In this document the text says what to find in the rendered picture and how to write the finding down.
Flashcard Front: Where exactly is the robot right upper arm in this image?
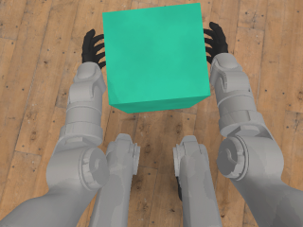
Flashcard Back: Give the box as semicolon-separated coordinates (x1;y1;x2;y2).
216;134;303;227

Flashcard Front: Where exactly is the robot left hand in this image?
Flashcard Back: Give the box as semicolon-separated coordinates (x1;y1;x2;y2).
81;29;106;69

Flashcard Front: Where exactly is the carton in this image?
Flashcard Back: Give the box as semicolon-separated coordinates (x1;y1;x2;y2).
102;3;211;114

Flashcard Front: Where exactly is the left robot forearm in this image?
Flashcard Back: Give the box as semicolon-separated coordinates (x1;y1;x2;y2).
45;61;107;178

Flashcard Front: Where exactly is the robot right shin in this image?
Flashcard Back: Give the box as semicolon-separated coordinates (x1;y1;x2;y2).
178;135;209;187

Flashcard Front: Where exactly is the robot right thigh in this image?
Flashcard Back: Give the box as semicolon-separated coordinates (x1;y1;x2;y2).
172;141;223;227

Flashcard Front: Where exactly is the right robot forearm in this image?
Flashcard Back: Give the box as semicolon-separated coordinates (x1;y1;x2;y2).
209;53;284;168

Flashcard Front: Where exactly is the robot right hand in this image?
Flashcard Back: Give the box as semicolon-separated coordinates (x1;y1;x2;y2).
203;22;228;64

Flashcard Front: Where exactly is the robot left upper arm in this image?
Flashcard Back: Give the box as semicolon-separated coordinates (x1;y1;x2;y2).
0;145;110;227

